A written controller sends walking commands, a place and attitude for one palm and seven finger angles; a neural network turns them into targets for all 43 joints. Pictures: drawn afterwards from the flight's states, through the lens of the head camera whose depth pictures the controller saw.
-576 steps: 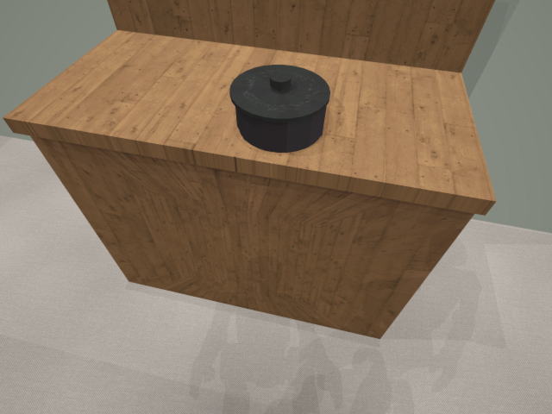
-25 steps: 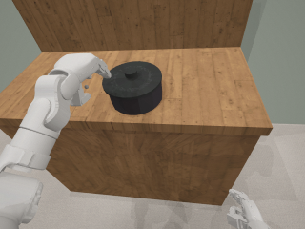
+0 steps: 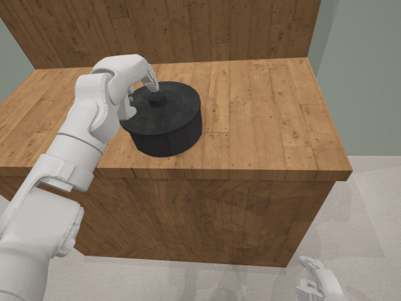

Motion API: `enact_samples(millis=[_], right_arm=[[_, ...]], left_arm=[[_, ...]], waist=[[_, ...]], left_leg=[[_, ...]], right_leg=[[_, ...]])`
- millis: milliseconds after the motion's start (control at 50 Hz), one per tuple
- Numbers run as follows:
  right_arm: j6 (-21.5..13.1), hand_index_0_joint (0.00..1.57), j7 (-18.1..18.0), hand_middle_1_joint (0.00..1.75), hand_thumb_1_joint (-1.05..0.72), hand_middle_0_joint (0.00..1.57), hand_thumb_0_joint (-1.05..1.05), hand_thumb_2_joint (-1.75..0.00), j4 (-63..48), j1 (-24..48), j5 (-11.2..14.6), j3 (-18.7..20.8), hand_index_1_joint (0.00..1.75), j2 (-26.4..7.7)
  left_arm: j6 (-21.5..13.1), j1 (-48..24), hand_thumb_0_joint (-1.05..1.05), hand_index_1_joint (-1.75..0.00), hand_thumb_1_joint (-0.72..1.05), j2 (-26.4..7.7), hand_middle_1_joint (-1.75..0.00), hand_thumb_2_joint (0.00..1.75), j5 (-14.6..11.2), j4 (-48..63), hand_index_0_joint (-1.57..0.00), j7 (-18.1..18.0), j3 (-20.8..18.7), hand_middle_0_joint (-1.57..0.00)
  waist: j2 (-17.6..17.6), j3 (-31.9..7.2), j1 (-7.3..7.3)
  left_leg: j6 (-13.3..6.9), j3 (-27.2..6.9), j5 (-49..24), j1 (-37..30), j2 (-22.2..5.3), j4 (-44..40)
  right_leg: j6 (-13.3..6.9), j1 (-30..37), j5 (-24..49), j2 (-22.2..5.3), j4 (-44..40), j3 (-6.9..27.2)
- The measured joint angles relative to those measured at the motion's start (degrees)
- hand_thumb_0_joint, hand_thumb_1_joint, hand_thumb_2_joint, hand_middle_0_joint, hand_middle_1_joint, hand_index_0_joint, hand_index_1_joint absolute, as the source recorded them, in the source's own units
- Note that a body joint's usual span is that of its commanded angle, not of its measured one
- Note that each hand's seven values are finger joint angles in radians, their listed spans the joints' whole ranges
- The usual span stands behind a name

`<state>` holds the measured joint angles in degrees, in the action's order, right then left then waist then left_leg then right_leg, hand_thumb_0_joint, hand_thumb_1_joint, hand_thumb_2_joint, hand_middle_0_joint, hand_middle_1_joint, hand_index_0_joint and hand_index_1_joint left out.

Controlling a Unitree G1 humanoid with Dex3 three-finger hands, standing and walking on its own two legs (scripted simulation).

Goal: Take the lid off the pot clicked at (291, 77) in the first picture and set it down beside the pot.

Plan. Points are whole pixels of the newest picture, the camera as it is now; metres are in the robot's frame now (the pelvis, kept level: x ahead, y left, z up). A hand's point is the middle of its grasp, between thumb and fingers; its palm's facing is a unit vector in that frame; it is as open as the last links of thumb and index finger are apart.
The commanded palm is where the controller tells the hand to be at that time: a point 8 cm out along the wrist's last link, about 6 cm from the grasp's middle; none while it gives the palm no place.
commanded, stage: move the open hand above the knob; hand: left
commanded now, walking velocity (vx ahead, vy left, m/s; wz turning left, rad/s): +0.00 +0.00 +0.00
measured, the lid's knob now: (157, 98) +0.52 +0.12 +0.14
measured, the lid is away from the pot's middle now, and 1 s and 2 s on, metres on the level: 0.00 0.00 0.00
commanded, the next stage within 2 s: lower the open fingers around the knob in 1.12 s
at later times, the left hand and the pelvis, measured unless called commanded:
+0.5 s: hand (154, 73) +0.50 +0.11 +0.21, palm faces -0.26 -0.03 -0.97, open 10.0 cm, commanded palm +0.48 +0.12 +0.27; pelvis +0.01 +0.00 +0.00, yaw -2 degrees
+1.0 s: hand (147, 79) +0.48 +0.12 +0.21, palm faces -0.26 -0.02 -0.97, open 10.0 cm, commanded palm +0.47 +0.13 +0.27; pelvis +0.00 +0.01 +0.00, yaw -2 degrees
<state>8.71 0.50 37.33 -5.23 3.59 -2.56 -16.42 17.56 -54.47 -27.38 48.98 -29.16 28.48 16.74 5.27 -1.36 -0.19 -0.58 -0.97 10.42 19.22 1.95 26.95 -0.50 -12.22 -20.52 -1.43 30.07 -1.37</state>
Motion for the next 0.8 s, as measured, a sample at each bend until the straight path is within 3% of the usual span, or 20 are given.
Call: enact_samples(millis=[300,500,660,800], right_arm=[[0.0,0.20,-0.5,0.30,-0.90,0.20,0.01,-0.90,1.9,-4.4,-0.4,1.3,0.30,-0.5],[-0.7,0.20,-1.2,0.30,-0.90,0.20,0.01,-0.90,3.1,-6.7,-0.7,1.5,0.30,-0.1],[-0.1,0.20,-0.9,0.30,-0.90,0.20,0.01,-0.90,2.9,-8.9,-0.7,1.9,0.30,-0.3],[-0.3,0.20,-0.9,0.30,-0.90,0.20,0.01,-0.90,2.2,-8.0,-0.1,2.2,0.30,-0.1]], left_arm=[[0.4,-9.9,0.00,-0.08,-0.39,2.4,-0.08,1.69,1.6,-12.0,-0.88,-0.9,1.7,-0.89],[-0.6,-17.2,0.00,-0.08,-0.39,3.5,-0.08,1.69,3.4,-23.5,-0.88,-2.8,-0.2,-0.89],[-1.5,-14.6,0.00,-0.08,-0.38,2.3,-0.08,1.69,4.0,-23.5,-0.88,-2.6,-3.4,-0.88],[-1.0,-13.1,0.00,-0.08,-0.38,2.0,-0.08,1.69,3.3,-20.6,-0.88,-1.9,-0.4,-0.89]], waist=[[-1.0,-0.5,-2.30],[-1.8,-1.0,-4.33],[-1.5,-2.2,-4.49],[-1.6,-1.5,-3.67]], left_leg=[[-0.2,0.7,0.4,1.2,-0.1,-0.4],[-0.3,1.9,0.2,2.1,-0.5,-1.4],[-0.6,3.0,0.6,1.4,-0.8,-1.7],[-0.5,2.3,0.4,1.0,-0.8,-1.4]], right_leg=[[0.2,-1.3,0.1,0.0,-0.9,0.8],[0.3,-2.7,0.7,0.3,-1.7,2.0],[0.4,-2.3,0.8,0.5,-2.2,3.1],[0.4,-1.6,1.0,0.5,-2.3,2.5]])
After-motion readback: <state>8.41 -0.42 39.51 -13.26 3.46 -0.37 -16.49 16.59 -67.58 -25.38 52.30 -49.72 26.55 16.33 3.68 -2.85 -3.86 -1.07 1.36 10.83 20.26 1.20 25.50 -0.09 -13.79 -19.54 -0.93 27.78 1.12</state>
